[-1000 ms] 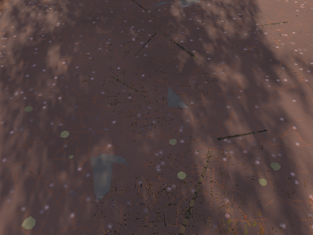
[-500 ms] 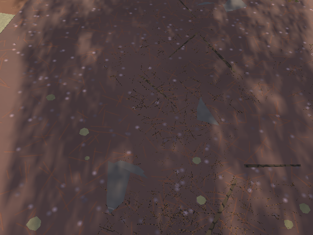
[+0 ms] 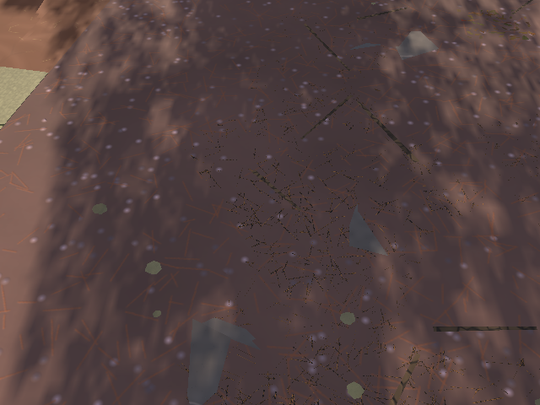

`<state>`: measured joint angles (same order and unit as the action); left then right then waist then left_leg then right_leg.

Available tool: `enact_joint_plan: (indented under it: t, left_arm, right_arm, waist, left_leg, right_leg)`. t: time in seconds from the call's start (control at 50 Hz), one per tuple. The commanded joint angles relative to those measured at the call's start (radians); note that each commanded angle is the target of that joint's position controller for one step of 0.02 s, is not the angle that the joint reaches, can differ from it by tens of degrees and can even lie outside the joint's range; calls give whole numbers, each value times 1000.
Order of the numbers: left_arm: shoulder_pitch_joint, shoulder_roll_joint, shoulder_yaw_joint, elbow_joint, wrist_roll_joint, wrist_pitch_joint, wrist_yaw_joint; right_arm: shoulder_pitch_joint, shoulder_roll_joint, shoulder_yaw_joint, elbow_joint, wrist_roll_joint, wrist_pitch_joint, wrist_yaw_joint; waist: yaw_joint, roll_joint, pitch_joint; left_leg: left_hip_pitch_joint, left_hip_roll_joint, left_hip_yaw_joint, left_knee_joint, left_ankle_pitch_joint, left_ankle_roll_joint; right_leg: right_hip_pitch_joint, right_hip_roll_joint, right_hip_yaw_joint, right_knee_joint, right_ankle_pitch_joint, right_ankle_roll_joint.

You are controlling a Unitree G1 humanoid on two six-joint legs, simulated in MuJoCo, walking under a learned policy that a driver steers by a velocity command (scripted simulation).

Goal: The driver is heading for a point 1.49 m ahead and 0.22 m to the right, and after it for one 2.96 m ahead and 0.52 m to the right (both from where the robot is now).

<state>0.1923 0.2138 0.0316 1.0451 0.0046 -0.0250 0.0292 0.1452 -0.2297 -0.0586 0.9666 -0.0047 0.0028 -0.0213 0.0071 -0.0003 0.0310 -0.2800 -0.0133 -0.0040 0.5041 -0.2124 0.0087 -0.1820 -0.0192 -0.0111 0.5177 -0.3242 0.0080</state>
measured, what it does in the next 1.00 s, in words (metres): stands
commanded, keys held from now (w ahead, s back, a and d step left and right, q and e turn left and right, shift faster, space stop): no key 1.00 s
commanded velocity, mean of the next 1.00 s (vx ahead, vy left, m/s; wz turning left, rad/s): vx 0.00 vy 0.00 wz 0.00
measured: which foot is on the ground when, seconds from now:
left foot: down 0.00-1.00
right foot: down 0.00-1.00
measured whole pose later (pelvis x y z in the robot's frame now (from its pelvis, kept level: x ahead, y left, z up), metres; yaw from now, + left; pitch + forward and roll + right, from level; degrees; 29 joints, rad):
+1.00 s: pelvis +0.01 -0.01 +0.00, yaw +0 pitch -1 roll +0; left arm 0.30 0.18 0.01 1.09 0.00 -0.02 0.04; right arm 0.17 -0.20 -0.03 1.14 0.00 0.01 -0.04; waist 0.00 0.00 0.03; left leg -0.26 0.01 -0.02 0.49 -0.22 -0.01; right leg -0.15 0.00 -0.02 0.48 -0.32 -0.01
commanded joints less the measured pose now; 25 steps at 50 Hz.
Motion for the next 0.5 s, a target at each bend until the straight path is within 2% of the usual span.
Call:
enact_joint_plan:
  t: [0.02,0.2,0.5]
  left_arm:
    - [29,121,20,-22,-1,-3,3]
    - [32,110,15,-4,0,5,1]
    - [78,95,4,21,1,5,6]
  right_arm:
    - [-18,-93,-16,-25,2,-9,-6]
    - [-20,-101,-13,35,5,-2,-15]
    - [-16,-91,-5,101,5,3,-18]
  waist:
    - [5,7,-52]
    - [1,-3,-37]
    - [-5,-2,-9]
  left_leg:
    - [123,50,-49,-37,232,39]
    - [131,52,-47,-38,231,34]
    - [123,47,-39,-59,165,25]
  right_leg:
    - [-71,-45,39,-102,181,-31]
    - [-57,-31,27,-111,197,-29]
    - [-70,-20,20,-134,133,-27]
